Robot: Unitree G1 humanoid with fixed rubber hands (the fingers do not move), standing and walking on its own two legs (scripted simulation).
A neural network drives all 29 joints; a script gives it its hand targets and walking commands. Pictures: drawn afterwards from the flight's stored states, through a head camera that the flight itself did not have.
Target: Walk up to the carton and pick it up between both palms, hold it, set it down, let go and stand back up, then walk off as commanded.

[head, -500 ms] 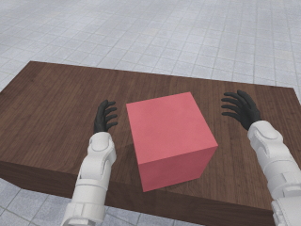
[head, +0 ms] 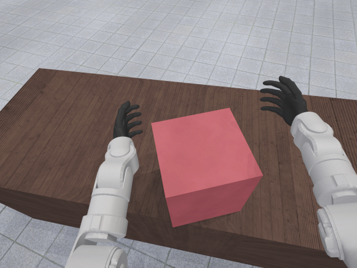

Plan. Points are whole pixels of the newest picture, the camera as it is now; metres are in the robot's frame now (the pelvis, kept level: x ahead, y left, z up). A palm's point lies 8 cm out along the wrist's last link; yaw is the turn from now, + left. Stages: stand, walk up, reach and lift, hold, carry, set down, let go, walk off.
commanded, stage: reach and lift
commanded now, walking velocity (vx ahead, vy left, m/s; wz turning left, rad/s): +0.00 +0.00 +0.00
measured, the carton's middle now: (199, 170) +0.38 +0.03 -0.08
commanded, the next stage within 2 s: none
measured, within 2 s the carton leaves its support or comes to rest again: neither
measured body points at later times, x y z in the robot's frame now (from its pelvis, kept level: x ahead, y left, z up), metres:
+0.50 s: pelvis +0.00 +0.00 -0.01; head +0.12 -0.02 +0.42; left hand +0.34 +0.21 -0.03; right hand +0.47 -0.12 -0.02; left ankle +0.00 +0.15 -0.74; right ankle +0.02 -0.09 -0.74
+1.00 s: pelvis +0.01 +0.00 -0.01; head +0.17 -0.02 +0.40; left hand +0.36 +0.20 -0.05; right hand +0.48 -0.11 -0.05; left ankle +0.00 +0.15 -0.74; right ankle +0.02 -0.09 -0.74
